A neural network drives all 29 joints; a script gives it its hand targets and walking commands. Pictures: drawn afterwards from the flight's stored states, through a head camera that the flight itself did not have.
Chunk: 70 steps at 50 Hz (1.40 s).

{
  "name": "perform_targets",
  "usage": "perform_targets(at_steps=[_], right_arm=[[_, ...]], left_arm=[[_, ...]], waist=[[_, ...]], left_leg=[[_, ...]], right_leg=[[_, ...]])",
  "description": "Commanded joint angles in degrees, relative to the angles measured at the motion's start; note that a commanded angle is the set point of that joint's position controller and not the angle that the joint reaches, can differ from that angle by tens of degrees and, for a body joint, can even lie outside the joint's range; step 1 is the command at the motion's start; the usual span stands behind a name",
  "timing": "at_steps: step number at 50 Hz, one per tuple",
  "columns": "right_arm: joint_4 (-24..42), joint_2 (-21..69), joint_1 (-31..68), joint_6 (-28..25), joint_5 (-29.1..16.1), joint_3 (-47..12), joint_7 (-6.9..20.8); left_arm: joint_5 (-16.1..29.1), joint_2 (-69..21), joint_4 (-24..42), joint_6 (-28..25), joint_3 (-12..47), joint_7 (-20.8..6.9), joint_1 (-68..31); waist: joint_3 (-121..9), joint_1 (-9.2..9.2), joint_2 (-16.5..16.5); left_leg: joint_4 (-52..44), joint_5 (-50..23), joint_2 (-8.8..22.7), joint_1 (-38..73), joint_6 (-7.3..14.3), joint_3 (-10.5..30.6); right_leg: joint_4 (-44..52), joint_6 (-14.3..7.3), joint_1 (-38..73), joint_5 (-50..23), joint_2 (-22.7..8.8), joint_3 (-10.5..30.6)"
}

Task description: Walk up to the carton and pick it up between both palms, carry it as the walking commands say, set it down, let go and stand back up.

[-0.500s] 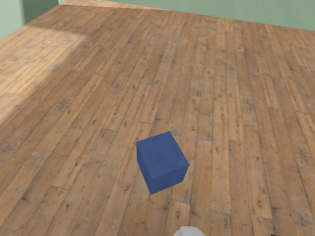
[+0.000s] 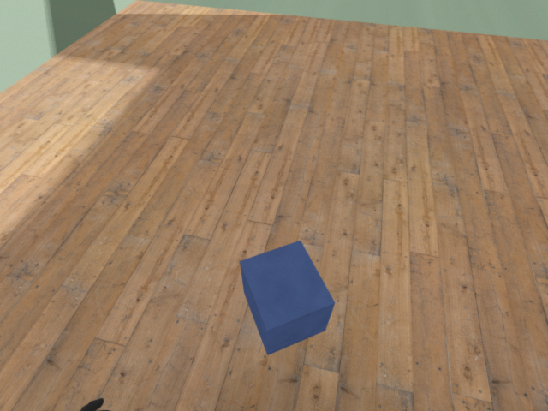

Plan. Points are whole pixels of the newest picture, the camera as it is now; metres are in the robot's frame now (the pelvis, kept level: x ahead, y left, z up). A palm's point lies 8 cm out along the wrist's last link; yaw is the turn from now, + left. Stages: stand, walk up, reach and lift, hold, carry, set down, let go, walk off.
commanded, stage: walk up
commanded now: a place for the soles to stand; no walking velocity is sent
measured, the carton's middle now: (284, 297) +0.58 -0.04 -0.64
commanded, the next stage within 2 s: none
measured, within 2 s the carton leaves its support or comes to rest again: neither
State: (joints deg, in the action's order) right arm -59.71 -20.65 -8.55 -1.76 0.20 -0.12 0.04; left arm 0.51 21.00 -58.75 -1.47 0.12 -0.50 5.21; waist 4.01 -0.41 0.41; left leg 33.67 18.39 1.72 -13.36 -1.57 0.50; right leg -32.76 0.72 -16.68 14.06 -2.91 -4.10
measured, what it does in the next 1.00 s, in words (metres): steps to the right: right foot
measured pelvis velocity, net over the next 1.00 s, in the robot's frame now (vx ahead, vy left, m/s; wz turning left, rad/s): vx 0.02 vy -0.14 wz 0.25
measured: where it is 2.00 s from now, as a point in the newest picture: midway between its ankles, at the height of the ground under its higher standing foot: outside the picture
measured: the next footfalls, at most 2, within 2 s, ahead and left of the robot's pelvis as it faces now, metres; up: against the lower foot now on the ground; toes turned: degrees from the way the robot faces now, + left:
right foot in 0.80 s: +0.19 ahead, -0.32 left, +0.00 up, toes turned +24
left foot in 1.02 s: +0.11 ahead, -0.10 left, +0.00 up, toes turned +20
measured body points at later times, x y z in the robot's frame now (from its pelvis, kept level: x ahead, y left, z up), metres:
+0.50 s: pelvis +0.02 +0.00 +0.02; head +0.03 +0.00 +0.47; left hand +0.08 +0.31 -0.11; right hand +0.13 -0.29 -0.11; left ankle +0.00 +0.14 -0.73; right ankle +0.04 -0.13 -0.73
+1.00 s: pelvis +0.02 -0.14 -0.02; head +0.06 -0.11 +0.42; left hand +0.07 +0.18 -0.15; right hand +0.13 -0.50 -0.10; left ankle +0.04 -0.05 -0.72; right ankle +0.09 -0.26 -0.73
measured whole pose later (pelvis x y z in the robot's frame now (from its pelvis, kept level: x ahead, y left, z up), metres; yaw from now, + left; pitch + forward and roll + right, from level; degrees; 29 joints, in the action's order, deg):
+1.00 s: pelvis +0.02 -0.14 -0.02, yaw +15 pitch -2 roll -1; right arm -53.7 -26.8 -19.8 -3.1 0.8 4.8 -4.0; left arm -1.7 21.7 -45.3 4.8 -4.3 -3.6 8.3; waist 7.5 -0.5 -2.4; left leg 49.8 27.5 -0.8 -24.6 2.3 -2.5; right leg -44.8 -1.0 -22.3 20.6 -4.4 -6.2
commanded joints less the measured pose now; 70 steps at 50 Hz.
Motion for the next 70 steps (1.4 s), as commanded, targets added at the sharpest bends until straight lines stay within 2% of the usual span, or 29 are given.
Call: perform_targets(at_steps=[1,11,18,24,25,27,28,31,35,38,39,40,41,42,43,45,49,50,51,52,53,55,57,59,60,61,62,66,70], right_arm=[[0.85,-12.22,1.88,-1.01,0.05,2.46,-0.54],[-2.49,-12.35,5.64,-1.24,-0.03,1.9,-0.35],[-2.97,-12.25,6.75,-0.93,-0.14,1.93,-0.37],[-3.21,-11.63,7.17,-0.55,0.08,1.84,-0.42],[-4.0,-19.47,-7.13,-1.19,0.07,5.62,-3.35],[-2.71,-25.46,-13.59,-1.82,0.8,9.03,-5.96],[-0.41,-24.94,-13.19,-2.38,1.14,10.08,-6.84],[5.08,-21.44,-10.76,-2.99,2.08,9.76,-7.83],[8.4,-24.02,-11.98,-3.24,3.18,10.32,-7.66],[11.2,-23.84,-6.71,-2.83,3.45,9.65,-7.34],[11.6,-22.0,-6.97,-2.5,3.53,8.79,-7.25],[11.59,-17.86,-9.37,-2.4,3.21,7.38,-7.36],[13.32,-13.79,-11.16,-2.42,2.22,5.81,-7.87],[12.77,-17.94,-9.92,-2.05,1.66,7.06,-8.61],[11.83,-18.52,-10.53,-2.1,0.98,7.48,-8.3],[7.87,-18.77,-17.09,-2.12,0.0,7.47,-6.54],[7.68,-15.57,-17.54,-2.1,0.31,7.52,-3.36],[7.93,-15.15,-16.84,-2.25,0.78,7.46,-3.15],[8.67,-16.21,-16.64,-2.52,1.51,7.61,-3.21],[9.98,-20.87,-13.85,-3.23,2.48,8.12,-3.47],[11.73,-22.7,-10.55,-3.46,2.53,7.91,-3.34],[12.0,-19.57,-6.73,-3.78,1.94,6.64,-3.39],[11.92,-18.18,-2.75,-3.33,1.34,6.13,-2.9],[11.5,-15.94,-1.85,-2.01,1.07,5.23,-2.21],[11.66,-13.91,-1.8,-1.47,0.81,4.52,-1.94],[10.79,-12.25,-4.69,-0.97,0.18,4.21,-1.58],[9.06,-13.99,-3.67,-0.63,0.7,4.98,-1.61],[7.39,-12.8,-1.57,-0.41,0.46,4.74,-0.66],[7.5,-12.46,1.5,0.25,0.11,4.46,-0.24]], left_arm=[[0.1,12.35,1.1,-0.93,-3.02,0.55,-2.66],[-0.06,11.28,-3.17,-0.85,-2.52,0.36,-4.57],[-0.08,11.2,-4.27,-0.92,-2.7,0.42,-4.61],[-0.35,10.89,-4.65,-0.88,-2.87,0.57,-3.71],[-4.86,16.19,2.81,1.92,-6.45,-1.57,-7.23],[-4.34,12.21,9.31,4.6,-6.01,-2.79,-8.58],[-4.27,11.27,11.48,5.32,-6.17,-3.22,-7.8],[-4.34,12.6,14.91,5.34,-8.22,-4.03,-4.92],[-4.67,12.81,18.72,5.77,-9.57,-5.16,-4.46],[-4.53,13.82,17.66,5.73,-10.95,-5.07,2.54],[-4.63,14.32,16.02,5.35,-11.59,-4.77,8.04],[-5.78,16.89,15.37,4.78,-11.89,-4.28,12.78],[-6.03,21.2,17.5,4.33,-11.87,-3.85,10.75],[-4.6,21.99,18.66,4.68,-12.35,-3.89,6.37],[-3.78,20.59,19.23,4.88,-11.84,-3.51,4.3],[-3.12,17.58,20.09,5.32,-10.64,-2.76,-1.62],[-1.29,16.9,17.98,4.96,-8.93,-1.72,-2.01],[-1.07,15.86,17.15,4.78,-7.92,-1.51,-0.94],[-0.78,13.51,16.62,4.45,-6.54,-1.18,0.52],[0.21,10.09,16.92,4.28,-5.85,-1.26,-0.06],[0.33,13.07,16.31,4.13,-6.45,-0.64,-0.23],[0.25,13.63,12.99,3.55,-7.2,-0.72,2.76],[-0.29,13.2,9.97,2.36,-7.26,-0.69,6.94],[-0.98,12.83,7.78,0.86,-7.28,-0.4,8.92],[-1.57,13.63,8.13,0.21,-7.07,-0.01,7.66],[-2.01,15.87,9.21,-0.89,-6.79,0.31,4.59],[-1.28,17.54,8.85,-0.84,-6.7,0.2,2.4],[-0.88,15.5,7.52,-0.89,-5.36,0.36,1.08],[-1.09,15.59,7.0,-0.86,-5.4,0.6,1.01]], waist=[[-6.68,0.54,-1.51],[-7.57,0.47,2.59],[-7.28,0.87,-0.71],[-7.03,0.78,1.0],[-4.83,-3.02,-9.03],[-4.02,-4.88,4.52],[-5.34,-3.88,6.34],[-6.16,-1.29,4.8],[-4.48,-1.32,7.16],[-6.2,3.76,8.39],[-6.94,6.73,3.04],[-6.04,9.21,-7.32],[-2.7,7.37,-20.58],[-5.57,5.86,-13.82],[-3.98,3.97,-9.51],[-2.46,0.51,-10.74],[-3.01,-1.05,-7.77],[-3.18,-1.33,-5.84],[-4.49,-1.97,1.15],[-0.9,-1.58,12.96],[0.14,-1.39,11.58],[-0.83,0.97,6.74],[-3.12,1.99,10.49],[-4.19,2.77,8.65],[-2.26,2.48,2.92],[-2.35,0.1,-3.42],[-2.48,-0.42,-1.96],[-3.43,-0.77,-5.24],[-6.12,0.42,-6.32]], left_leg=[[-8.69,-11.05,4.54,0.6,3.8,4.29],[-14.63,-18.14,6.05,3.56,2.6,4.93],[-16.23,-17.94,6.03,4.37,2.62,5.18],[-16.15,-19.33,5.86,4.91,2.4,4.95],[-13.31,-19.16,7.9,5.96,7.27,13.16],[-15.11,-24.17,20.03,17.83,15.55,27.4],[-13.42,-24.0,21.95,17.52,17.4,27.31],[-7.58,-26.7,17.29,9.68,14.88,19.72],[-5.42,-21.37,14.46,-3.83,14.71,19.32],[0.11,-12.81,9.3,-14.58,11.57,14.11],[6.47,-11.36,5.26,-18.63,9.36,10.47],[18.11,-5.83,0.28,-26.69,6.37,6.56],[26.91,20.64,-5.63,-33.06,3.51,2.55],[35.27,19.54,-2.93,-28.9,3.69,2.93],[35.33,18.05,-0.52,-24.73,3.16,1.87],[26.39,10.33,1.72,-16.04,2.26,-0.86],[10.03,6.98,-2.72,0.24,5.11,-1.89],[4.92,6.53,-3.37,3.71,6.04,0.52],[-1.2,11.57,-0.45,6.97,8.37,9.95],[-12.77,16.68,10.95,1.49,11.8,32.98],[-15.79,16.56,15.13,-4.31,15.91,39.04],[-10.48,6.14,12.89,-5.65,16.74,30.47],[-7.78,1.84,9.05,-7.92,13.65,21.67],[-3.41,-2.38,5.2,-13.05,8.85,14.31],[0.28,-4.28,3.33,-13.94,6.54,12.87],[5.34,-5.8,-0.27,-12.43,3.98,9.27],[8.38,-1.05,-2.55,-7.02,3.73,5.84],[2.72,-12.62,-0.94,-1.42,4.67,8.51],[2.56,-15.32,-1.16,-1.46,4.56,7.43]], right_leg=[[10.54,-3.4,5.7,-3.93,-6.22,6.86],[13.91,-1.72,11.09,-9.11,-5.74,3.57],[15.69,-1.38,11.88,-9.88,-6.0,2.86],[15.92,-1.16,12.38,-11.12,-6.08,2.48],[3.18,-2.43,3.78,-3.5,-1.9,-0.6],[-14.58,-0.92,-18.47,14.54,-0.47,5.81],[-20.73,-1.19,-21.67,13.41,-2.59,10.57],[-24.16,-1.09,-18.67,13.91,-4.12,12.11],[-21.62,-1.44,-10.92,13.74,-1.88,7.99],[-12.33,-2.75,0.63,9.7,0.71,3.45],[-5.18,-3.02,8.27,9.37,3.83,-1.26],[2.86,-5.39,13.29,12.87,-0.59,6.16],[13.79,-10.91,8.83,5.79,-16.39,26.5],[15.65,-17.7,4.38,7.11,-19.77,29.89],[13.79,-18.78,-0.12,7.47,-19.03,27.21],[8.41,-15.04,-6.13,14.4,-12.93,15.8],[4.16,-12.77,-11.4,19.24,-14.17,12.76],[0.31,-11.43,-12.16,20.26,-13.9,12.55],[-5.81,-8.68,-15.74,21.37,-12.34,11.03],[-17.48,-2.73,-20.33,19.58,-3.31,4.77],[-21.58,-2.27,-17.51,22.17,-1.63,8.34],[-22.83,-1.94,-12.28,17.55,-2.23,8.41],[-14.73,-2.28,-5.17,12.2,-1.4,4.73],[-2.95,-2.78,4.68,5.37,-0.01,2.13],[2.83,-3.82,4.26,4.4,-2.65,7.13],[9.74,-6.71,1.47,5.72,-10.53,18.7],[10.5,-10.35,-4.67,6.75,-14.2,21.29],[7.14,-6.33,-3.54,-1.1,-9.6,9.56],[8.27,-5.49,1.72,-2.26,-10.09,7.28]])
